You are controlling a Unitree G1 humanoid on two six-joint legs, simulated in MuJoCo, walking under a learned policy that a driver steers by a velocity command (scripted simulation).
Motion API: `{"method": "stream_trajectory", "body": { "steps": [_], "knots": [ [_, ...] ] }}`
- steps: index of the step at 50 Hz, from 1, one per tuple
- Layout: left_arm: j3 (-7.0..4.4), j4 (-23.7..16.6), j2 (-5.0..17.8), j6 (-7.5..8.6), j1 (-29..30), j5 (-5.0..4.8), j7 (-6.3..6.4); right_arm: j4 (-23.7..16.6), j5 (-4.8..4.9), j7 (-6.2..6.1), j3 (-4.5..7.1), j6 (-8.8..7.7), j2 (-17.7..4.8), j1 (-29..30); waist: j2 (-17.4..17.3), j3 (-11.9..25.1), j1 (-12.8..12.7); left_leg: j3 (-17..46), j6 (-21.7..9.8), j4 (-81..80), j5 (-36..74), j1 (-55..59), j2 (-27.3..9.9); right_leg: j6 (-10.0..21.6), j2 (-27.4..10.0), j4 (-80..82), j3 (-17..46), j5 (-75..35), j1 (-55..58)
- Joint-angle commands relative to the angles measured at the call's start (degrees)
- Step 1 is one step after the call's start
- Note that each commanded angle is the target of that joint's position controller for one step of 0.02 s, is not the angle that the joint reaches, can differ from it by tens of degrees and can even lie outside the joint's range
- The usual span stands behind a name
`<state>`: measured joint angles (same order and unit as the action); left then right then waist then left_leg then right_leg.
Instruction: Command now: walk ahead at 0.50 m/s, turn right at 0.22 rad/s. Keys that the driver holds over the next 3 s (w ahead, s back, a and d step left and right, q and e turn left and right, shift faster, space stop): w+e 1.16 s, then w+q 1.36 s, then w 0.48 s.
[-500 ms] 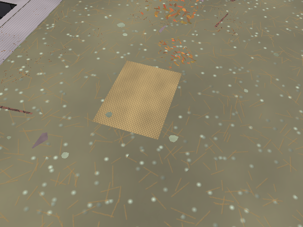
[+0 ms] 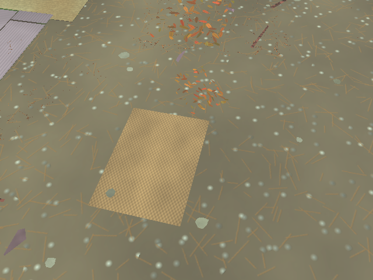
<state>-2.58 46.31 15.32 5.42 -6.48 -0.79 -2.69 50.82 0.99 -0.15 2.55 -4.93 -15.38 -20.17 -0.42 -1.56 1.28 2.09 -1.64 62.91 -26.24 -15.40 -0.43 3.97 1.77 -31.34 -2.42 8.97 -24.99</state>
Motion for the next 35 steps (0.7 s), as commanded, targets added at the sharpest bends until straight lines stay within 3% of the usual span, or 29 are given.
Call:
{"method": "stream_trajectory", "body": {
  "steps": [1, 2, 5, 8, 12, 15, 17, 19, 20, 21, 22, 23, 24, 25, 26, 27, 29, 32, 35],
  "knots": [
    [-1.86, -1.86, 6.89, -0.04, -5.91, 0.44, 0.28, -6.27, -0.68, -0.47, 1.78, -2.68, -7.29, 4.49, 1.41, 5.11, -3.05, 2.23, -0.53, 6.06, 7.84, -24.92, -5.58, 10.89, -15.57, 16.86, 25.41, -4.49, 23.18],
    [-1.53, -2.07, 5.92, 0.00, -5.29, 1.09, 0.36, -6.54, -1.07, -0.48, 1.91, -2.25, -6.63, 3.58, 2.55, 5.09, -1.26, 2.80, -0.26, 3.80, 9.63, -21.33, -6.64, 10.85, -14.20, 18.25, 23.30, -7.49, 19.56],
    [-2.01, -1.66, 6.99, 0.36, -6.73, 0.37, 0.99, -7.48, -1.56, -0.85, 1.77, -0.82, -4.67, 4.08, 3.89, 3.78, 0.00, 1.87, 1.81, -3.11, 11.68, -19.34, -6.55, 12.20, -12.57, 21.47, 19.29, -10.26, 14.54],
    [-2.68, -1.04, 8.87, 0.13, -9.65, 0.00, 2.22, -9.96, -1.70, -1.13, 1.52, -0.54, -4.13, 11.33, 3.25, 1.27, -1.66, 1.67, 3.53, -14.34, 20.54, -21.71, -5.59, 11.15, -11.30, 22.65, 17.16, -9.54, 13.26],
    [-2.91, -0.38, 9.47, -0.70, -13.38, -0.56, 3.10, -11.87, -1.02, -0.17, 1.00, -1.34, -3.05, 19.40, 4.56, 0.35, -4.56, 1.14, 4.03, -28.33, 30.65, -17.27, -2.43, 8.60, -9.15, 20.99, 15.46, -6.41, 12.54],
    [-2.97, 0.24, 9.40, -1.39, -16.18, -0.89, 3.37, -13.44, -0.43, 0.69, 1.03, -2.07, -3.85, 23.83, 4.97, 0.05, -5.95, 1.64, 3.85, -33.01, 30.29, -15.17, -0.95, 8.32, -10.43, 17.90, 18.50, -4.34, 15.08],
    [-3.21, -0.01, 9.76, -1.86, -16.10, -0.89, 3.70, -13.84, -0.32, 1.10, 1.50, -2.64, -5.41, 23.89, 5.67, 0.36, -5.11, 2.45, 3.15, -35.89, 27.18, -12.69, -0.60, 7.49, -11.55, 14.92, 21.67, -3.14, 17.41],
    [-3.40, -0.67, 9.76, -2.30, -14.75, -0.66, 3.89, -12.96, -0.24, 1.09, 2.15, -3.16, -6.89, 19.65, 7.07, 1.67, -2.34, 1.67, 1.67, -38.08, 23.40, -6.25, -0.30, 6.24, -11.36, 10.62, 23.59, -4.87, 17.71],
    [-2.92, -1.27, 8.23, -2.37, -14.10, -0.43, 3.83, -11.49, -0.55, 0.74, 2.99, -3.36, -8.38, 13.99, 6.72, 4.74, 0.44, 1.31, 0.04, -39.69, 22.56, 2.34, -0.78, 4.73, -8.58, 5.17, 22.56, -7.32, 15.97],
    [-1.76, -2.67, 5.04, -2.17, -13.02, 0.29, 3.55, -10.42, -1.47, 0.22, 3.91, -3.55, -11.35, 5.15, 2.67, 12.20, 4.53, 8.09, -3.53, -38.03, 20.73, 16.54, -8.73, 2.71, -4.92, -9.00, 18.83, -3.41, 9.50],
    [-0.46, -4.47, 0.62, -1.34, -19.61, -0.63, 3.48, -9.03, -2.12, 0.01, 5.32, -2.69, -16.55, -1.29, -13.45, 20.64, 3.11, 30.06, -11.94, -40.50, 12.57, 37.27, -22.05, -1.22, 3.23, -28.06, 10.38, 15.87, -10.37],
    [-0.99, -4.43, 4.71, -1.03, -20.39, -1.58, 3.50, -8.65, -1.33, 0.37, 4.47, -2.26, -12.51, -1.72, -16.54, 20.18, 3.04, 41.28, -13.62, -44.71, 2.25, 36.95, -25.06, -1.73, 0.03, -38.38, 11.55, 24.71, -19.44],
    [-2.26, -4.49, 9.15, -1.30, -16.13, -1.77, 3.51, -9.56, -1.07, 0.36, 3.24, -2.12, -8.08, 1.46, -9.64, 12.28, 3.68, 33.30, -11.04, -45.72, 0.89, 29.80, -22.53, -1.81, -2.63, -41.77, 12.27, 19.92, -21.75],
    [-2.47, -4.99, 9.04, -1.74, -13.11, -1.32, 3.56, -9.91, -1.23, 0.38, 2.64, -1.82, -6.52, 4.66, -5.59, 7.73, 2.70, 25.12, -9.20, -46.64, 6.30, 22.64, -19.90, -2.24, -4.76, -41.52, 10.47, 15.38, -20.34],
    [-2.57, -5.62, 8.21, -2.05, -11.42, -0.78, 3.44, -9.59, -1.32, 0.51, 2.15, -1.59, -5.00, 7.23, -4.68, 4.15, 1.47, 19.53, -8.54, -48.47, 11.43, 16.64, -17.38, -2.60, -6.19, -39.00, 9.94, 12.22, -18.89],
    [-2.79, -5.98, 7.29, -2.52, -11.18, -0.71, 3.16, -9.30, -1.62, 0.51, 1.84, -1.61, -4.22, 8.69, -6.02, 2.42, 0.08, 15.07, -7.84, -50.17, 14.73, 12.47, -15.64, -2.70, -7.76, -37.02, 9.80, 10.13, -16.65],
    [-2.45, -6.65, 4.82, -3.44, -11.24, -0.94, 2.69, -8.47, -1.57, 0.63, 2.22, -2.04, -4.87, 9.24, -6.62, 1.31, -0.79, 9.19, -8.24, -53.00, 19.36, 8.39, -14.34, -3.17, -8.63, -35.48, 8.32, 7.56, -14.29],
    [-2.30, -8.71, 3.98, -4.01, -8.45, -0.56, 2.56, -7.07, -1.47, 0.46, 3.01, -2.50, -6.93, 8.46, -4.22, 0.55, -0.90, 3.54, -9.54, -54.67, 26.27, 8.73, -15.04, -4.07, -9.18, -30.36, 8.55, 2.24, -16.73],
    [-2.02, -10.04, 3.45, -3.70, -4.90, -0.64, 1.73, -6.19, -1.41, 0.15, 3.35, -2.06, -8.24, 7.94, -3.45, 0.20, 0.05, -2.55, -8.67, -54.83, 29.76, 10.50, -14.15, -3.96, -8.90, -21.25, 7.23, -6.13, -16.30]
  ]
}}
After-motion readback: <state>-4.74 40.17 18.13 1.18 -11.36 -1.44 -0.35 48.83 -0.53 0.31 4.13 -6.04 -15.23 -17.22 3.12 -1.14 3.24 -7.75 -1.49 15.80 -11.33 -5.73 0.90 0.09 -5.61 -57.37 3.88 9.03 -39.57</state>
